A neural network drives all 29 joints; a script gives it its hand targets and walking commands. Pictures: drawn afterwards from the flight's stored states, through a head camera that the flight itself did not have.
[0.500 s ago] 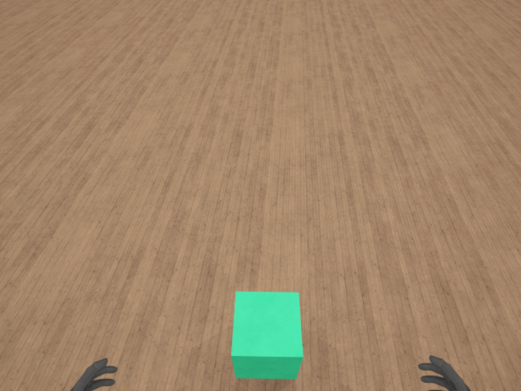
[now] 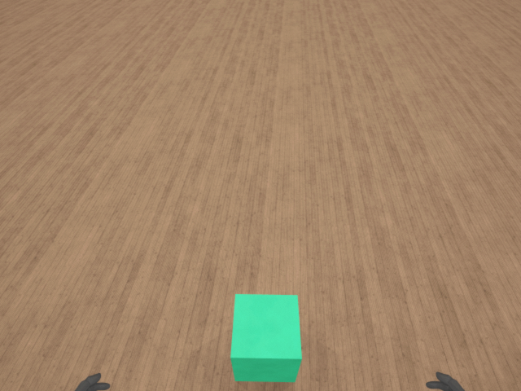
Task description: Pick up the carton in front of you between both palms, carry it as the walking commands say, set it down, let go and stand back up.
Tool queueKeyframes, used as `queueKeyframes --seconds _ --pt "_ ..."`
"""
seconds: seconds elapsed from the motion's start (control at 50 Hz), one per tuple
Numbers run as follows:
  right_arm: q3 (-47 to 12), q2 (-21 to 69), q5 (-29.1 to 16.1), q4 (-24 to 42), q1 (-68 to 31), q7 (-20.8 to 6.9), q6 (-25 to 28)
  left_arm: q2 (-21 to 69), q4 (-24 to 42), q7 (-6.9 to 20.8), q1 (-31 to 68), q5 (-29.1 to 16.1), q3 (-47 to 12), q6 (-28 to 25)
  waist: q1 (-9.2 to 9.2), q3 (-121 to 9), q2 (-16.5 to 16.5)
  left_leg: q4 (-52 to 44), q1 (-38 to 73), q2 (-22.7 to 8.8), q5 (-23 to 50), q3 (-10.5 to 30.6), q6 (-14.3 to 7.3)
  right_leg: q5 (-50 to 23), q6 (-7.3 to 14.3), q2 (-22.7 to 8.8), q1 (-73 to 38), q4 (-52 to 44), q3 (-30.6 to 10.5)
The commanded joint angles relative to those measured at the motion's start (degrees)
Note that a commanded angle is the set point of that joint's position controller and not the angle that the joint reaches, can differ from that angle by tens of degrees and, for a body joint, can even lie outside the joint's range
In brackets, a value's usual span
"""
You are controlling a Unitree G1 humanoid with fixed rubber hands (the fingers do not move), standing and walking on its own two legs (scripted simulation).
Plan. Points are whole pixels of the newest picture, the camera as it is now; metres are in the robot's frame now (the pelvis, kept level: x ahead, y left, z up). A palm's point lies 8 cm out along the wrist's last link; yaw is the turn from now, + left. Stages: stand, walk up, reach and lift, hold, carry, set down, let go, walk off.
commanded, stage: stand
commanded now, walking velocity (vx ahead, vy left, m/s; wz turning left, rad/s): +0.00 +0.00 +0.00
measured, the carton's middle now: (265, 338) +0.45 -0.01 -0.65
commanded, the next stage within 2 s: none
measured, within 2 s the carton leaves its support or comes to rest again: neither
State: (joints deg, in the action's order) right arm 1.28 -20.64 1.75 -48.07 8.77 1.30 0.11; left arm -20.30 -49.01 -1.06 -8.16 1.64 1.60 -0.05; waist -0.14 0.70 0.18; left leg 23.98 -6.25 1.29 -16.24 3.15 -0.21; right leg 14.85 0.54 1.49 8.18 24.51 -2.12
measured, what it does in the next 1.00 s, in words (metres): stands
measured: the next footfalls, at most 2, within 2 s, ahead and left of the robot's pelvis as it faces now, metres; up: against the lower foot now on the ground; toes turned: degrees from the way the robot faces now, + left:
none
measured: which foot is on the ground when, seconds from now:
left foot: down 0.00-1.00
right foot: down 0.00-1.00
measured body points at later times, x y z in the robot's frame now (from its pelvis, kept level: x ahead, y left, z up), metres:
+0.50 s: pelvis -0.02 +0.00 +0.00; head -0.02 +0.00 +0.45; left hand +0.09 +0.31 -0.11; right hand +0.10 -0.31 -0.11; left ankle -0.04 +0.12 -0.74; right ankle -0.02 -0.11 -0.74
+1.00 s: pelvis -0.02 +0.00 +0.01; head -0.02 +0.00 +0.46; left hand +0.09 +0.32 -0.11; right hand +0.09 -0.31 -0.11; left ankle -0.04 +0.12 -0.74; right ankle -0.02 -0.11 -0.74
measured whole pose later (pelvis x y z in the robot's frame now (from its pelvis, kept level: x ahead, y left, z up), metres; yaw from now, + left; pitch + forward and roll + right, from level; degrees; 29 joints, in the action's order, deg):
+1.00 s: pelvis -0.02 +0.00 +0.01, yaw +0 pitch -3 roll +0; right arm 0.6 -22.2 1.1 -57.9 6.7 0.9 0.6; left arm -22.0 -58.7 -0.7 -6.1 1.0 0.7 -0.5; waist -0.3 1.8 0.1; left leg 19.1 -4.4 1.3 -12.2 2.8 -0.3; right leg 10.7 0.4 1.3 6.5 19.7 -2.6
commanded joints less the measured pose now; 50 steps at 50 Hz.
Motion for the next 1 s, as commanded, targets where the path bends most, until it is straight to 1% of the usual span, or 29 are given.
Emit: queueKeyframes --seconds 0.0,0.44,0.98 --pt "1.94 -9.05 -0.04 2.32 -2.33 0.18 0.8 -9.1 2.28 -0.14 2.41 -0.04 1.92 -0.77 -0.07 -2.02 -0.13 -3.56 -1.23 -5.89 14.62 4.52 -0.27 -14.43 0.38 -6.26 -1.68 -3.36 -5.43" --pt "1.4 -10.36 -0.42 -4.28 -3.39 -0.04 0.95 -10.46 -4.33 0.13 3.18 -0.4 1.25 -0.83 -0.18 -0.73 -0.16 -6.78 -0.83 -6.53 10.8 5.03 -0.68 -11.12 0.46 -6.82 -1.93 -6.39 -6.32" --pt "1.07 -11.27 -0.7 -7.36 -4.19 -0.13 1.06 -11.53 -7.2 0.16 4.3 -0.72 0.85 -0.98 -0.12 -0.98 -0.18 -7.87 0.07 -7.05 12.16 5.01 -1.18 -12.79 0.79 -7.38 -2.89 -7.24 -6.44"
